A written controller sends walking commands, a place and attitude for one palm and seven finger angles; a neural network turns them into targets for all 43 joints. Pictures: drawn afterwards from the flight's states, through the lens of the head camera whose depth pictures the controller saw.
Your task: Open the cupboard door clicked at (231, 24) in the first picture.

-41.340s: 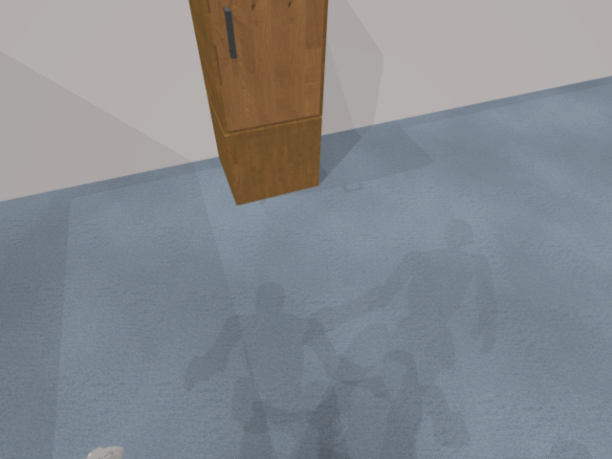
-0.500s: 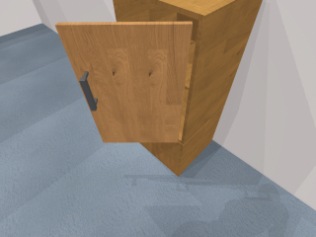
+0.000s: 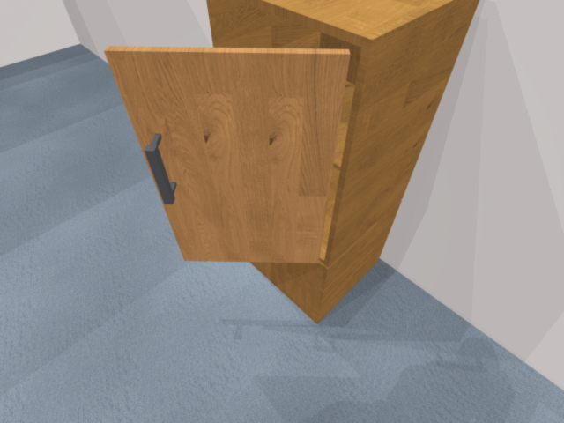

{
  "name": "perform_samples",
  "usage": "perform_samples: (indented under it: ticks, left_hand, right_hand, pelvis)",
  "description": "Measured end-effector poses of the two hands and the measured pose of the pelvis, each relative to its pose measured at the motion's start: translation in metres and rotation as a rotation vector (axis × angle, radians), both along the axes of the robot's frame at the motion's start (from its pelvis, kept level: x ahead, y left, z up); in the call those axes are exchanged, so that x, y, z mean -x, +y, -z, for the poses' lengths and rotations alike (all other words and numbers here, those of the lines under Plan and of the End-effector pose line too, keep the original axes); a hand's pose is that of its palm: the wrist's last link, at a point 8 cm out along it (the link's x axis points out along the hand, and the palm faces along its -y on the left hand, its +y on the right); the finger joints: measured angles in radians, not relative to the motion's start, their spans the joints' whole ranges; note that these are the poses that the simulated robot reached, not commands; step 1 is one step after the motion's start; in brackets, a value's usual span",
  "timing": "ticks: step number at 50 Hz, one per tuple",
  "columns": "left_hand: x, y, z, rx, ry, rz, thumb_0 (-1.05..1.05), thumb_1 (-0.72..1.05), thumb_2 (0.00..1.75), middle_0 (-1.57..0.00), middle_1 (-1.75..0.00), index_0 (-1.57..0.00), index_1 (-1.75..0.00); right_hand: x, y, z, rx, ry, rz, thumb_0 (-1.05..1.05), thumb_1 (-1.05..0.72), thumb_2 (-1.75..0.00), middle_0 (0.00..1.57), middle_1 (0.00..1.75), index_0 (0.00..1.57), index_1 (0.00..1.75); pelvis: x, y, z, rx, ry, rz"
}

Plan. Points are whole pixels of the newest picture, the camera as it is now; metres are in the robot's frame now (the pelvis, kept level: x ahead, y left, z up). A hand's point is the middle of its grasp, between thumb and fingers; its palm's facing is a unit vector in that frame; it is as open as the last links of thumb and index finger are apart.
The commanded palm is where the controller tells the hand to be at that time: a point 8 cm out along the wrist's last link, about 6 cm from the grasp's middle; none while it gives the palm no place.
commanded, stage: shuffle to correct the standing spot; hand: left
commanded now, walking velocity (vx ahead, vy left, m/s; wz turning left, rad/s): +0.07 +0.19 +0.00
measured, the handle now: (163, 170) +0.55 +0.28 +0.02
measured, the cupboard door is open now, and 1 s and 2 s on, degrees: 44 44 44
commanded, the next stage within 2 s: come to a stop and stand still in 0.12 s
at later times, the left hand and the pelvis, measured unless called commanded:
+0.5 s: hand out of the picture +0.04 +0.26 -0.18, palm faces +0.04 -0.96 -0.26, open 7.3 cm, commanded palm none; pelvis +0.01 +0.06 -0.01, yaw +1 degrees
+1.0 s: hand out of the picture +0.04 +0.22 -0.18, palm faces +0.01 -0.98 -0.20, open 7.2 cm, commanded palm none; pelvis +0.00 +0.04 +0.00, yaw -1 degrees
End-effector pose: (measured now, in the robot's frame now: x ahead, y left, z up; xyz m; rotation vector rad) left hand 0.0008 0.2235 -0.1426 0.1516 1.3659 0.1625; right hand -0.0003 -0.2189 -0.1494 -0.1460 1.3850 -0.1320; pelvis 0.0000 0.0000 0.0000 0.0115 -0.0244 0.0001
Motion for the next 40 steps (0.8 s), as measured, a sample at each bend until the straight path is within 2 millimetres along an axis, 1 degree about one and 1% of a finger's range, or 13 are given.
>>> perform_samples:
  ticks: [8, 14, 18, 23, 27, 29, 32, 37, 40]
  left_hand:
    - [-0.005, 0.005, 0.001, -0.004, -0.019, -0.01, 0.0, 0.91, 0.9, -0.2, -0.3, -0.2, -0.29]
    - [-0.003, 0.019, 0.006, 0.002, -0.019, -0.033, 0.0, 0.91, 0.9, -0.2, -0.3, -0.21, -0.29]
    - [-0.006, 0.044, 0.006, -0.018, -0.028, -0.009, 0.0, 0.91, 0.9, -0.2, -0.3, -0.21, -0.29]
    - [-0.024, 0.078, 0.005, -0.057, -0.065, -0.002, 0.0, 0.91, 0.9, -0.2, -0.3, -0.21, -0.29]
    - [-0.037, 0.09, 0.004, -0.063, -0.095, 0.014, 0.0, 0.91, 0.9, -0.2, -0.3, -0.2, -0.29]
    - [-0.043, 0.091, 0.004, -0.057, -0.102, 0.026, 0.0, 0.91, 0.9, -0.2, -0.3, -0.2, -0.29]
    - [-0.052, 0.086, 0.002, -0.037, -0.119, 0.038, 0.0, 0.91, 0.9, -0.2, -0.3, -0.2, -0.29]
    - [-0.063, 0.067, 0.001, -0.001, -0.163, 0.057, 0.0, 0.91, 0.9, -0.2, -0.3, -0.2, -0.29]
    - [-0.06, 0.053, 0.006, 0.012, -0.165, 0.061, 0.0, 0.91, 0.9, -0.2, -0.3, -0.2, -0.29]
  right_hand:
    - [-0.001, -0.003, 0.001, 0.01, 0.01, -0.011, 0.0, -0.91, -0.89, 0.2, 0.3, 0.19, 0.3]
    - [0.0, 0.007, 0.0, 0.021, 0.043, -0.029, 0.0, -0.91, -0.89, 0.2, 0.3, 0.19, 0.3]
    - [-0.015, 0.012, -0.003, 0.051, -0.018, -0.024, 0.01, -0.91, -0.89, 0.2, 0.3, 0.19, 0.3]
    - [-0.042, 0.024, -0.009, 0.087, -0.125, -0.026, 0.01, -0.91, -0.89, 0.2, 0.3, 0.19, 0.3]
    - [-0.055, 0.035, -0.011, 0.097, -0.18, -0.019, 0.0, -0.91, -0.89, 0.2, 0.3, 0.19, 0.3]
    - [-0.055, 0.04, -0.012, 0.098, -0.195, -0.008, 0.0, -0.91, -0.89, 0.2, 0.3, 0.2, 0.3]
    - [-0.047, 0.043, -0.013, 0.093, -0.188, 0.005, 0.0, -0.91, -0.89, 0.2, 0.3, 0.2, 0.3]
    - [-0.025, 0.039, -0.006, 0.079, -0.134, 0.033, 0.0, -0.91, -0.89, 0.2, 0.3, 0.2, 0.3]
    - [-0.011, 0.036, 0.001, 0.064, -0.093, 0.058, 0.0, -0.91, -0.89, 0.2, 0.3, 0.2, 0.3]
  pelvis:
    - [-0.002, 0.003, 0.002, 0.005, 0.001, -0.005]
    - [-0.005, 0.018, 0.006, 0.025, 0.01, -0.026]
    - [-0.007, 0.034, 0.008, 0.023, 0.018, -0.032]
    - [-0.011, 0.053, 0.009, 0.023, 0.004, -0.021]
    - [-0.01, 0.061, 0.01, 0.022, -0.006, 0.0]
    - [-0.009, 0.063, 0.01, 0.023, -0.008, 0.01]
    - [-0.006, 0.062, 0.008, 0.028, -0.013, 0.017]
    - [-0.003, 0.057, 0.01, 0.031, -0.021, 0.028]
    - [-0.002, 0.052, 0.013, 0.025, -0.026, 0.032]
